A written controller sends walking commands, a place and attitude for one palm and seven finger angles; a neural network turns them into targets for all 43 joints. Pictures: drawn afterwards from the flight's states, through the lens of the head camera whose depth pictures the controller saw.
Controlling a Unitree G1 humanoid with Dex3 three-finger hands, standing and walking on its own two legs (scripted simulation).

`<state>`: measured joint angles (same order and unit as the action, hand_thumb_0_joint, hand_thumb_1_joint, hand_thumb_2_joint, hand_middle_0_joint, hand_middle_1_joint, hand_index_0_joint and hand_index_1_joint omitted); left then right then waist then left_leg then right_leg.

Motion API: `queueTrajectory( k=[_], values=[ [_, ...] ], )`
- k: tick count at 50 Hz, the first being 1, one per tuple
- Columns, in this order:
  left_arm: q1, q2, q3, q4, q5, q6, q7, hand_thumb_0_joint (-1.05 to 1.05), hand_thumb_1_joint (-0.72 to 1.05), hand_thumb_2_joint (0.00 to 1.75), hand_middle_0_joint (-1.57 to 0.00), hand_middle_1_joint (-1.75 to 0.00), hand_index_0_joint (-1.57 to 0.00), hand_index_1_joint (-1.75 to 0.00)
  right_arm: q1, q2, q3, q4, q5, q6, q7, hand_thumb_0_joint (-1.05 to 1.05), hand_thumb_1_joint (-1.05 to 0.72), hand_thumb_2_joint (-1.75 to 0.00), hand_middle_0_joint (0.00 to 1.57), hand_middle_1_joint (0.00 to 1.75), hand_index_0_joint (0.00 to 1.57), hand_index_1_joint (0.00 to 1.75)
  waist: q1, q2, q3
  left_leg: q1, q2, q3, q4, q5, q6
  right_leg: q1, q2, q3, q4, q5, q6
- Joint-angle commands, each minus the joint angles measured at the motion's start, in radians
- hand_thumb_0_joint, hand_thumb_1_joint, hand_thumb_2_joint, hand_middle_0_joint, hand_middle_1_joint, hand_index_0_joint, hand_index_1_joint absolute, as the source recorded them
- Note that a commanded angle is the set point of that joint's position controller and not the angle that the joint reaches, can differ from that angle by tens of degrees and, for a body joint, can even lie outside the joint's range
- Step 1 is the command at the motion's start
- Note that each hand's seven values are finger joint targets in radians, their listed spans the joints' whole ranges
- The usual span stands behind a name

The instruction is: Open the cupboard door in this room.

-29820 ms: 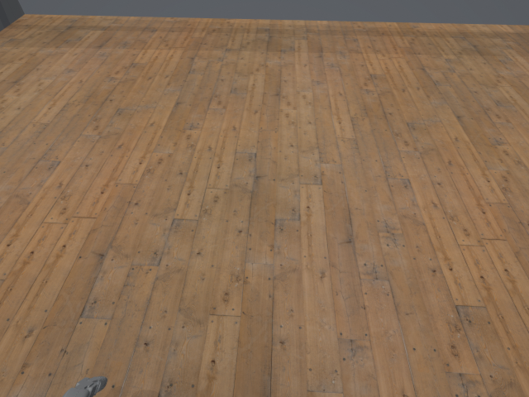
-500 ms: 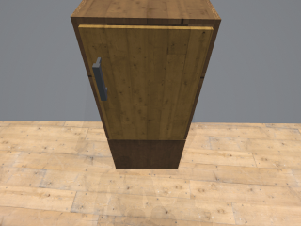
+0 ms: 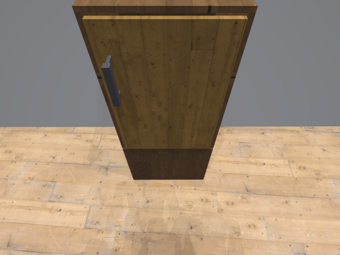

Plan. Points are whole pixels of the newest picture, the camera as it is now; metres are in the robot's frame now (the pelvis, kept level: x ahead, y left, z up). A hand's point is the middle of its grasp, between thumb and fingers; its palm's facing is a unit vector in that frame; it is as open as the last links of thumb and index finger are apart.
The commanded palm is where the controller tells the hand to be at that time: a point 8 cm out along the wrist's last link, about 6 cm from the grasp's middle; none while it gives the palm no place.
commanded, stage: come to a stop and stand still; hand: left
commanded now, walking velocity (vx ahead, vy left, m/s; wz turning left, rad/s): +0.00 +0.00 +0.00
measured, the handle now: (113, 82) +0.55 +0.20 +0.07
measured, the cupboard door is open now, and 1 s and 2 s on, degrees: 0 0 0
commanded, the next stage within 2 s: look again from close up in 0.50 s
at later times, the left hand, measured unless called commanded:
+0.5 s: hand out of the picture -0.05 +0.22 -0.16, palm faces +0.01 -0.97 -0.24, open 7.3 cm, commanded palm none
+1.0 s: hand out of the picture +0.03 +0.19 -0.16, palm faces +0.00 -0.98 -0.22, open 7.3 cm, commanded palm none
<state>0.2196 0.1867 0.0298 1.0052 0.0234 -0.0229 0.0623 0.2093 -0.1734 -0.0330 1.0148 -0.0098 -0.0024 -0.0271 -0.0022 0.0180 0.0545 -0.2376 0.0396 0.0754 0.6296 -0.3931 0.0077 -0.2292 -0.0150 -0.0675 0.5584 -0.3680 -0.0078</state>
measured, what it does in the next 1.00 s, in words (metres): stands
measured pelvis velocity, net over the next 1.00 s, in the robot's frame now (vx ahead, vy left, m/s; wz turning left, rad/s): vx -0.02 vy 0.00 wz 0.01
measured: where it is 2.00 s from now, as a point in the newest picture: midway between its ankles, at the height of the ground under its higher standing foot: outside the picture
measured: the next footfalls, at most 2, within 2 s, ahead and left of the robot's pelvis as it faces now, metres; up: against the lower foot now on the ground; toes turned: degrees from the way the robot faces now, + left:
none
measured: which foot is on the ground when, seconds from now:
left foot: down 0.00-1.00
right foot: down 0.00-1.00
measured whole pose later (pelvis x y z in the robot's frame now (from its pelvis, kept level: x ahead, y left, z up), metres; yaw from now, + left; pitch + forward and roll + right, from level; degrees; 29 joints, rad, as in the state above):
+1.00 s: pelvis -0.02 +0.00 +0.01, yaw +0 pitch +0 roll +1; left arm 0.20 0.20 -0.01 1.08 0.02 -0.02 0.02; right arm 0.20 -0.19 0.01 1.10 -0.02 -0.03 -0.01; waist 0.00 -0.01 0.03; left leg -0.17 0.00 0.06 0.44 -0.26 0.01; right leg -0.19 -0.03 -0.05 0.48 -0.29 -0.01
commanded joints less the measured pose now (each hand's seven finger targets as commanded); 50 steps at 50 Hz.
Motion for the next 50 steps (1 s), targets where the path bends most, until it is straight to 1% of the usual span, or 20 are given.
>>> queueTrajectory(
  k=[1, 2, 3, 4, 5, 6, 7, 8, 9, 10, 13, 16, 20, 22, 24, 27, 32, 35, 44, 50],
  values=[
    [0.099, 0.149, 0.011, -0.052, 0.009, -0.029, 0.003, 0.00, 0.90, 0.90, -0.20, -0.30, -0.20, -0.30, 0.021, -0.045, -0.002, -0.116, 0.003, -0.015, 0.014, 0.00, -0.90, -0.90, 0.20, 0.30, 0.20, 0.30, 0.001, -0.117, -0.159, -0.139, -0.014, -0.021, 0.002, -0.043, 0.007, 0.263, -0.221, 0.157, -0.011, 1.108, -0.126],
    [0.069, 0.157, 0.013, -0.061, -0.002, -0.026, 0.003, 0.00, 0.90, 0.90, -0.20, -0.30, -0.20, -0.30, 0.067, -0.057, -0.004, -0.091, 0.004, -0.019, 0.015, 0.00, -0.90, -0.90, 0.20, 0.30, 0.20, 0.30, -0.026, -0.113, -0.198, -0.035, -0.009, -0.028, -0.115, 0.116, 0.012, 0.231, -0.196, 0.126, 0.036, 1.001, -0.103],
    [0.049, 0.144, 0.009, -0.071, -0.014, -0.019, 0.002, 0.00, 0.90, 0.90, -0.20, -0.30, -0.20, -0.30, 0.113, -0.101, -0.010, -0.070, 0.000, -0.027, 0.013, 0.00, -0.90, -0.90, 0.20, 0.30, 0.20, 0.30, -0.039, -0.019, -0.218, 0.088, 0.037, -0.080, -0.160, 0.404, 0.026, 0.143, -0.145, 0.089, 0.075, 0.758, -0.066],
    [0.042, 0.116, 0.006, -0.087, -0.018, -0.007, -0.001, 0.00, 0.90, 0.90, -0.20, -0.30, -0.20, -0.30, 0.136, -0.145, -0.017, -0.062, -0.009, -0.035, 0.008, 0.00, -0.90, -0.90, 0.20, 0.30, 0.20, 0.30, -0.026, 0.123, -0.202, 0.111, 0.133, -0.176, -0.152, 0.654, 0.071, 0.070, -0.075, 0.035, 0.091, 0.412, -0.028],
    [0.046, 0.092, 0.000, -0.085, -0.019, 0.007, -0.001, 0.00, 0.90, 0.90, -0.20, -0.30, -0.20, -0.30, 0.090, -0.160, -0.011, -0.076, -0.011, -0.028, 0.004, 0.00, -0.90, -0.90, 0.20, 0.30, 0.20, 0.30, 0.000, 0.212, -0.134, 0.076, 0.177, -0.224, -0.185, 0.706, 0.117, 0.018, -0.021, 0.018, 0.063, 0.085, -0.005],
    [0.040, 0.089, -0.004, -0.071, -0.013, 0.017, -0.005, 0.00, 0.90, 0.90, -0.20, -0.30, -0.20, -0.30, 0.044, -0.147, -0.006, -0.076, -0.010, -0.022, 0.000, 0.00, -0.90, -0.90, 0.20, 0.30, 0.20, 0.30, 0.010, 0.251, -0.033, 0.029, 0.177, -0.231, -0.226, 0.649, 0.128, -0.011, -0.012, 0.020, 0.052, -0.044, -0.001],
    [0.049, 0.093, -0.008, -0.061, -0.012, 0.022, -0.012, 0.00, 0.90, 0.90, -0.20, -0.30, -0.20, -0.30, 0.012, -0.136, -0.002, -0.087, -0.010, -0.017, -0.002, 0.00, -0.90, -0.90, 0.20, 0.30, 0.20, 0.30, 0.024, 0.175, 0.039, -0.045, 0.156, -0.213, -0.237, 0.496, 0.122, -0.006, -0.018, 0.027, 0.010, -0.034, -0.009],
    [0.061, 0.090, -0.010, -0.053, -0.009, 0.021, -0.019, 0.00, 0.90, 0.90, -0.20, -0.30, -0.20, -0.30, -0.001, -0.131, 0.003, -0.100, -0.008, -0.016, -0.002, 0.00, -0.90, -0.90, 0.20, 0.30, 0.20, 0.30, 0.028, 0.092, 0.074, -0.092, 0.119, -0.196, -0.244, 0.333, 0.100, -0.003, -0.026, 0.046, -0.052, 0.022, -0.016],
    [0.058, 0.099, -0.012, -0.043, -0.005, 0.015, -0.025, 0.00, 0.90, 0.90, -0.20, -0.30, -0.20, -0.30, 0.000, -0.119, 0.005, -0.098, -0.009, -0.017, 0.001, 0.00, -0.90, -0.90, 0.20, 0.30, 0.20, 0.30, 0.024, 0.048, 0.093, -0.092, 0.086, -0.175, -0.243, 0.259, 0.077, -0.016, -0.045, 0.070, -0.094, 0.084, -0.023],
    [0.053, 0.109, -0.012, -0.043, -0.005, 0.013, -0.028, 0.00, 0.90, 0.90, -0.20, -0.30, -0.20, -0.30, 0.015, -0.117, 0.007, -0.095, -0.008, -0.018, 0.003, 0.00, -0.90, -0.90, 0.20, 0.30, 0.20, 0.30, 0.011, 0.009, 0.074, -0.074, 0.070, -0.163, -0.254, 0.175, 0.063, -0.021, -0.058, 0.096, -0.117, 0.080, -0.028],
    [0.036, 0.116, -0.010, -0.050, -0.004, 0.019, -0.034, 0.00, 0.90, 0.90, -0.20, -0.30, -0.20, -0.30, 0.039, -0.141, -0.001, -0.085, -0.012, -0.016, 0.008, 0.00, -0.90, -0.90, 0.20, 0.30, 0.20, 0.30, -0.004, -0.012, 0.087, -0.095, 0.061, -0.181, -0.324, -0.077, 0.056, -0.058, -0.052, 0.100, -0.140, -0.040, -0.025],
    [0.064, 0.116, -0.011, -0.046, -0.001, 0.019, -0.037, 0.00, 0.90, 0.90, -0.20, -0.30, -0.20, -0.30, 0.038, -0.158, -0.001, -0.082, -0.012, -0.019, 0.011, 0.00, -0.90, -0.90, 0.20, 0.30, 0.20, 0.30, 0.005, -0.007, 0.056, -0.109, 0.072, -0.199, -0.363, -0.140, 0.063, -0.031, -0.049, 0.091, -0.130, -0.033, -0.021],
    [0.086, 0.120, -0.010, -0.035, -0.001, 0.014, -0.040, 0.00, 0.90, 0.90, -0.20, -0.30, -0.20, -0.30, 0.045, -0.161, 0.001, -0.069, -0.012, -0.025, 0.011, 0.00, -0.90, -0.90, 0.20, 0.30, 0.20, 0.30, 0.011, 0.012, 0.002, -0.096, 0.070, -0.199, -0.365, -0.123, 0.064, -0.006, -0.058, 0.096, -0.134, -0.019, -0.024],
    [0.090, 0.124, -0.011, -0.024, -0.003, 0.008, -0.041, 0.00, 0.90, 0.90, -0.20, -0.30, -0.20, -0.30, 0.048, -0.158, 0.003, -0.058, -0.010, -0.028, 0.011, 0.00, -0.90, -0.90, 0.20, 0.30, 0.20, 0.30, 0.010, -0.004, -0.007, -0.081, 0.064, -0.187, -0.347, -0.080, 0.061, -0.007, -0.072, 0.111, -0.151, -0.007, -0.028],
    [0.088, 0.125, -0.013, -0.017, -0.004, 0.004, -0.040, 0.00, 0.90, 0.90, -0.20, -0.30, -0.20, -0.30, 0.062, -0.150, 0.005, -0.043, -0.008, -0.031, 0.009, 0.00, -0.90, -0.90, 0.20, 0.30, 0.20, 0.30, 0.005, -0.033, -0.009, -0.054, 0.062, -0.175, -0.334, -0.020, 0.058, -0.015, -0.078, 0.119, -0.163, 0.015, -0.030],
    [0.088, 0.131, -0.015, 0.002, -0.007, -0.003, -0.040, 0.00, 0.90, 0.90, -0.20, -0.30, -0.20, -0.30, 0.071, -0.155, 0.009, -0.018, -0.004, -0.039, 0.008, 0.00, -0.90, -0.90, 0.20, 0.30, 0.20, 0.30, 0.005, -0.019, -0.031, -0.021, 0.062, -0.159, -0.307, 0.094, 0.055, 0.001, -0.089, 0.123, -0.160, 0.092, -0.030],
    [0.087, 0.143, -0.018, 0.030, -0.010, -0.008, -0.036, 0.00, 0.90, 0.90, -0.20, -0.30, -0.20, -0.30, 0.078, -0.148, 0.017, 0.019, 0.000, -0.044, 0.004, 0.00, -0.90, -0.90, 0.20, 0.30, 0.20, 0.30, 0.005, -0.036, -0.039, 0.021, 0.061, -0.132, -0.271, 0.246, 0.047, 0.021, -0.102, 0.121, -0.153, 0.199, -0.030],
    [0.084, 0.147, -0.017, 0.043, -0.009, -0.011, -0.034, 0.00, 0.90, 0.90, -0.20, -0.30, -0.20, -0.30, 0.071, -0.149, 0.017, 0.033, 0.000, -0.043, 0.003, 0.00, -0.90, -0.90, 0.20, 0.30, 0.20, 0.30, 0.005, -0.047, -0.038, 0.032, 0.060, -0.119, -0.256, 0.274, 0.042, 0.026, -0.109, 0.121, -0.154, 0.239, -0.031],
    [0.052, 0.156, -0.014, 0.049, -0.009, -0.009, -0.034, 0.00, 0.90, 0.90, -0.20, -0.30, -0.20, -0.30, 0.042, -0.148, 0.019, 0.053, -0.002, -0.041, 0.000, 0.00, -0.90, -0.90, 0.20, 0.30, 0.20, 0.30, 0.009, -0.018, -0.020, 0.041, 0.064, -0.119, -0.257, 0.313, 0.035, 0.035, -0.105, 0.120, -0.157, 0.271, -0.031],
    [0.026, 0.166, -0.008, 0.041, -0.009, -0.011, -0.034, 0.00, 0.90, 0.90, -0.20, -0.30, -0.20, -0.30, 0.022, -0.160, 0.018, 0.054, -0.004, -0.044, -0.002, 0.00, -0.90, -0.90, 0.20, 0.30, 0.20, 0.30, 0.009, -0.014, -0.053, 0.061, 0.068, -0.118, -0.252, 0.372, 0.031, 0.064, -0.109, 0.116, -0.150, 0.337, -0.033]
  ],
)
